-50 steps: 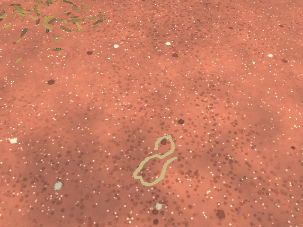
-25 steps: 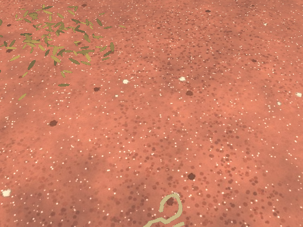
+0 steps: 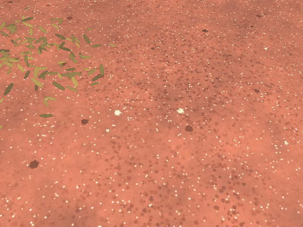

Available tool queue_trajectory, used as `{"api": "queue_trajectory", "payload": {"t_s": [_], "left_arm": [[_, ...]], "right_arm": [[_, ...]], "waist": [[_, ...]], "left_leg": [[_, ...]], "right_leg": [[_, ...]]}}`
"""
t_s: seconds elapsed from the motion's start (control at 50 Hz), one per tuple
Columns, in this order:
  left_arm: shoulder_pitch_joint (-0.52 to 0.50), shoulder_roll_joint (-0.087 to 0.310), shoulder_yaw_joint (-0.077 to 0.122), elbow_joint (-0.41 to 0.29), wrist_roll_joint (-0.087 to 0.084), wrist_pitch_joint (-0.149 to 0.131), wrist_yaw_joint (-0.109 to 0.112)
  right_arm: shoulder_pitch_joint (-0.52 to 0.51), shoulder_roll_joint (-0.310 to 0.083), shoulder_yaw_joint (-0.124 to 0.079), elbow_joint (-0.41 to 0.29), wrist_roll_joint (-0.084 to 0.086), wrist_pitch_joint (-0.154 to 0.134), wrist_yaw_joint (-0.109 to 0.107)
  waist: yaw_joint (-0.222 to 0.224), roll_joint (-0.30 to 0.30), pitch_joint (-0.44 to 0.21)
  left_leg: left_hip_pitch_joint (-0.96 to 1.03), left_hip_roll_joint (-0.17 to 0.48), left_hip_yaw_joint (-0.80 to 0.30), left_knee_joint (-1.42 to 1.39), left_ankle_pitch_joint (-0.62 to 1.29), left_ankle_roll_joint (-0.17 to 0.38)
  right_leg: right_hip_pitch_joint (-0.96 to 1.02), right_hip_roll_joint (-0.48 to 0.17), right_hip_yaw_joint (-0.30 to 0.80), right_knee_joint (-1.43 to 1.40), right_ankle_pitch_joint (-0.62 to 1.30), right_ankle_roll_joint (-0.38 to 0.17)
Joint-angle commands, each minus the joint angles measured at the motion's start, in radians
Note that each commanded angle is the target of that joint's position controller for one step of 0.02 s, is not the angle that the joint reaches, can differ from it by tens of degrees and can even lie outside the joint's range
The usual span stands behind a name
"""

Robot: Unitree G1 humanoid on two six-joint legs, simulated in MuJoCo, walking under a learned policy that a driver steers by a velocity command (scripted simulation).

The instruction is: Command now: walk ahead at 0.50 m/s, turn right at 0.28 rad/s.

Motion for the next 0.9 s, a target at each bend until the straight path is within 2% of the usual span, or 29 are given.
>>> {"api": "queue_trajectory", "payload": {"t_s": [0.02,0.04,0.1,0.16,0.2,0.24,0.28,0.32,0.34,0.36,0.38,0.4,0.42,0.44,0.46,0.48,0.5,0.54,0.6,0.66,0.72,0.76,0.78,0.8,0.82,0.84,0.86,0.88,0.9], "left_arm": [[0.019,0.074,0.028,-0.058,-0.003,0.009,0.005],[0.02,0.059,0.028,-0.058,-0.003,0.019,0.007],[-0.024,0.05,0.033,-0.084,0.014,0.031,0.015],[-0.105,0.018,0.022,-0.119,0.023,0.023,-0.004],[-0.173,0.003,0.016,-0.154,0.026,0.023,-0.022],[-0.194,0.017,0.021,-0.182,0.026,0.029,-0.037],[-0.193,0.043,0.032,-0.205,0.029,0.034,-0.05],[-0.116,0.08,0.05,-0.203,0.031,0.034,-0.058],[-0.02,0.114,0.069,-0.182,0.03,0.029,-0.054],[0.05,0.195,0.096,-0.177,0.034,0.026,-0.032],[0.031,0.282,0.106,-0.195,0.038,0.034,-0.009],[0.033,0.252,0.09,-0.231,0.049,0.029,-0.016],[-0.028,0.204,0.083,-0.256,0.041,0.03,-0.02],[-0.067,0.16,0.073,-0.253,0.014,0.032,-0.016],[-0.092,0.131,0.064,-0.252,0.0,0.037,-0.009],[-0.121,0.117,0.058,-0.258,0.004,0.042,-0.003],[-0.142,0.117,0.057,-0.272,0.017,0.045,0.002],[-0.149,0.122,0.06,-0.284,0.032,0.04,0.015],[-0.116,0.137,0.063,-0.273,0.028,0.034,0.027],[-0.082,0.144,0.06,-0.258,0.029,0.034,0.021],[-0.065,0.15,0.056,-0.247,0.026,0.036,0.01],[-0.077,0.141,0.049,-0.243,0.021,0.039,0.005],[-0.081,0.124,0.042,-0.242,0.021,0.042,0.003],[-0.09,0.094,0.032,-0.244,0.023,0.042,0.002],[-0.123,0.035,0.014,-0.258,0.025,0.039,0.003],[-0.111,-0.021,0.001,-0.282,0.02,0.022,0.001],[-0.159,0.061,0.018,-0.313,0.008,0.004,0.005],[-0.162,0.108,0.033,-0.303,0.003,-0.008,0.002],[-0.15,0.103,0.034,-0.285,0.008,-0.01,-0.003]], "right_arm": [[0.031,-0.092,-0.029,-0.02,-0.009,-0.026,-0.002],[0.028,-0.097,-0.031,-0.01,-0.01,-0.032,-0.003],[0.014,-0.12,-0.038,0.012,-0.022,-0.035,-0.017],[-0.001,-0.143,-0.041,0.017,-0.015,-0.016,-0.042],[0.034,-0.161,-0.045,0.033,-0.007,-0.002,-0.055],[0.048,-0.177,-0.052,0.044,0.005,0.018,-0.061],[0.033,-0.191,-0.06,0.044,0.021,0.038,-0.067],[0.002,-0.203,-0.068,0.032,0.034,0.057,-0.077],[-0.01,-0.192,-0.064,0.026,0.036,0.065,-0.079],[0.037,-0.173,-0.056,0.022,0.017,0.061,-0.074],[0.118,-0.066,-0.023,-0.008,-0.046,0.053,-0.059],[0.138,-0.103,-0.018,-0.006,-0.022,0.04,-0.04],[0.055,-0.155,-0.031,-0.019,0.016,0.039,-0.032],[0.009,-0.156,-0.032,-0.03,0.018,0.041,-0.035],[-0.018,-0.155,-0.036,-0.028,0.005,0.046,-0.043],[-0.033,-0.166,-0.041,-0.037,0.0,0.054,-0.047],[-0.038,-0.161,-0.043,-0.042,-0.001,0.058,-0.045],[-0.02,-0.131,-0.035,-0.031,-0.001,0.053,-0.042],[-0.04,-0.097,-0.021,-0.028,-0.005,0.038,-0.039],[-0.072,-0.106,-0.018,-0.035,0.004,0.024,-0.03],[-0.085,-0.118,-0.019,-0.041,0.013,0.007,-0.022],[-0.049,-0.112,-0.019,-0.03,0.015,-0.007,-0.017],[-0.012,-0.108,-0.021,-0.016,0.012,-0.012,-0.016],[0.045,-0.113,-0.024,0.001,0.009,-0.015,-0.018],[0.142,-0.153,-0.032,0.021,0.0,-0.019,-0.024],[0.207,-0.24,-0.051,0.038,-0.009,-0.014,-0.026],[0.246,-0.264,-0.065,0.048,-0.012,-0.012,-0.018],[0.213,-0.211,-0.051,0.033,-0.001,-0.015,-0.019],[0.187,-0.179,-0.04,0.024,0.003,-0.015,-0.02]], "waist": [[-0.01,0.147,-0.051],[-0.001,0.136,-0.036],[0.015,0.105,0.003],[-0.007,0.108,0.0],[-0.04,0.097,-0.011],[-0.046,0.1,-0.023],[-0.031,0.111,-0.03],[0.014,0.12,-0.065],[0.063,0.087,-0.112],[0.086,-0.036,-0.178],[-0.013,-0.268,-0.261],[0.02,-0.186,-0.462],[0.046,-0.075,-0.399],[0.029,-0.006,-0.296],[0.012,0.036,-0.219],[-0.012,0.007,-0.17],[-0.027,-0.032,-0.139],[-0.028,-0.069,-0.127],[-0.003,-0.08,-0.138],[0.025,-0.097,-0.12],[0.034,-0.099,-0.089],[0.004,-0.089,-0.079],[-0.017,-0.081,-0.078],[-0.046,-0.066,-0.081],[-0.083,0.023,-0.078],[-0.067,0.233,-0.064],[-0.096,0.29,0.007],[-0.084,0.21,0.04],[-0.069,0.182,0.034]], "left_leg": [[0.19,0.265,-0.262,-0.317,0.031,0.142],[0.168,0.264,-0.215,-0.335,0.078,0.145],[0.151,0.251,-0.062,-0.312,0.469,0.141],[0.143,0.202,0.073,-0.29,0.551,0.108],[0.198,0.222,0.089,-0.267,0.569,0.109],[0.28,0.255,0.089,-0.221,0.581,0.108],[0.339,0.284,0.085,-0.149,0.629,0.095],[0.352,0.28,0.09,0.004,0.752,0.069],[0.33,0.233,0.115,0.167,0.725,0.034],[0.185,0.154,0.127,0.409,0.473,-0.035],[-0.167,-0.02,0.101,0.755,-0.467,-0.111],[-0.266,-0.073,-0.141,0.947,-0.575,-0.121],[-0.324,-0.023,-0.19,0.95,-0.482,-0.101],[-0.357,0.018,-0.18,0.872,-0.385,-0.089],[-0.349,0.054,-0.177,0.778,-0.317,-0.083],[-0.298,0.07,-0.177,0.689,-0.27,-0.075],[-0.251,0.062,-0.164,0.623,-0.237,-0.071],[-0.202,0.055,-0.132,0.495,-0.204,-0.079],[-0.135,0.055,-0.114,0.34,-0.123,-0.098],[-0.105,0.052,-0.1,0.241,-0.076,-0.097],[-0.074,0.044,-0.089,0.158,-0.079,-0.07],[0.014,0.03,-0.065,0.068,-0.056,-0.041],[0.083,0.022,-0.056,0.03,-0.058,-0.028],[0.16,0.043,-0.079,-0.006,-0.082,-0.013],[0.255,0.165,-0.227,-0.09,-0.183,0.027],[0.375,0.319,-0.523,-0.224,-0.41,0.122],[0.362,0.427,-0.764,-0.302,-0.582,0.221],[0.355,0.405,-0.728,-0.291,-0.585,0.214],[0.36,0.354,-0.636,-0.282,-0.511,0.182]], "right_leg": [[-0.195,-0.098,0.058,0.017,0.115,0.009],[-0.2,-0.099,0.061,0.006,0.14,0.017],[-0.234,-0.075,0.062,-0.103,0.241,0.049],[-0.158,-0.054,-0.022,-0.339,0.421,0.051],[-0.142,-0.04,-0.054,-0.435,0.478,0.046],[-0.153,-0.034,-0.061,-0.485,0.438,0.032],[-0.152,-0.02,-0.074,-0.512,0.34,0.004],[-0.062,0.028,-0.112,-0.549,0.253,-0.032],[0.066,0.069,-0.127,-0.642,0.329,-0.062],[0.276,0.001,0.011,-0.691,0.716,-0.116],[0.56,-0.242,0.363,-0.596,1.228,-0.282],[0.657,-0.348,0.612,-0.674,1.056,-0.424],[0.592,-0.299,0.522,-0.72,0.859,-0.386],[0.49,-0.24,0.44,-0.757,0.58,-0.323],[0.374,-0.201,0.412,-0.811,0.322,-0.28],[0.265,-0.168,0.401,-0.861,0.131,-0.257],[0.193,-0.136,0.395,-0.902,0.016,-0.241],[0.14,-0.112,0.346,-0.928,0.002,-0.236],[0.117,-0.098,0.295,-0.923,0.015,-0.22],[0.111,-0.115,0.309,-0.924,-0.051,-0.204],[0.11,-0.136,0.342,-0.91,-0.124,-0.193],[0.076,-0.123,0.335,-0.875,-0.166,-0.175],[0.043,-0.1,0.324,-0.845,-0.183,-0.159],[0.0,-0.07,0.307,-0.793,-0.193,-0.134],[-0.104,-0.006,0.23,-0.613,-0.172,-0.086],[-0.313,0.117,0.032,-0.346,-0.132,-0.027],[-0.491,0.083,0.026,-0.184,-0.189,-0.016],[-0.535,0.03,0.066,-0.106,-0.111,-0.017],[-0.537,0.012,0.055,-0.086,-0.031,-0.012]]}}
